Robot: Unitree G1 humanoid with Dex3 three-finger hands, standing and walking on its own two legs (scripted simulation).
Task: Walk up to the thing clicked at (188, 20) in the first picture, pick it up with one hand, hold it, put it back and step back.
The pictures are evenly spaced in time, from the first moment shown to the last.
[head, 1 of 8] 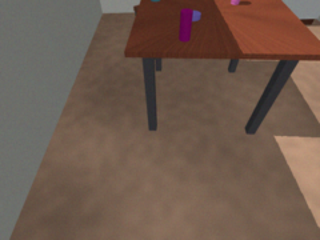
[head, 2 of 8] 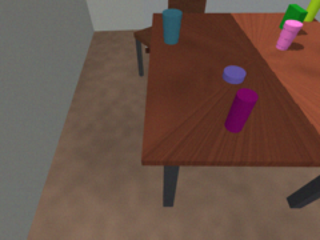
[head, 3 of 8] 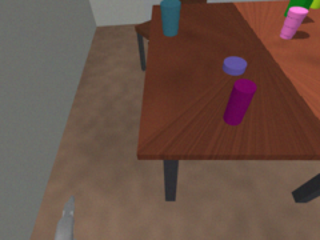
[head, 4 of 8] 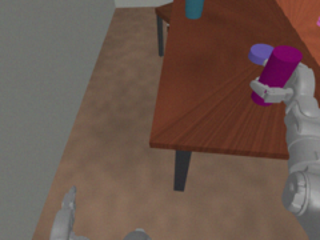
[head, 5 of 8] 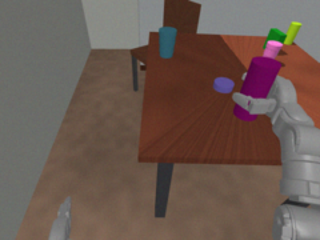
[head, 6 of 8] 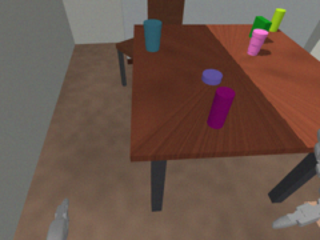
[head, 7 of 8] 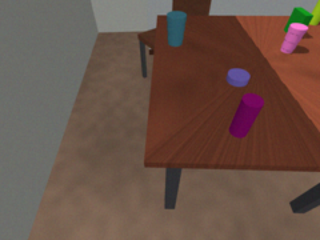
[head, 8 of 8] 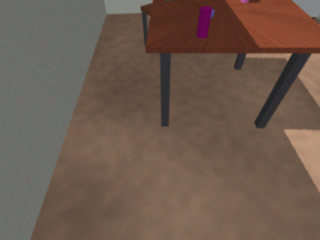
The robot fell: no
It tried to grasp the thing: yes
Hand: right
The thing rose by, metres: 0.24
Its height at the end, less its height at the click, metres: +0.00
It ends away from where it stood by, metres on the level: 0.01
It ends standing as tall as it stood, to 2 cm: yes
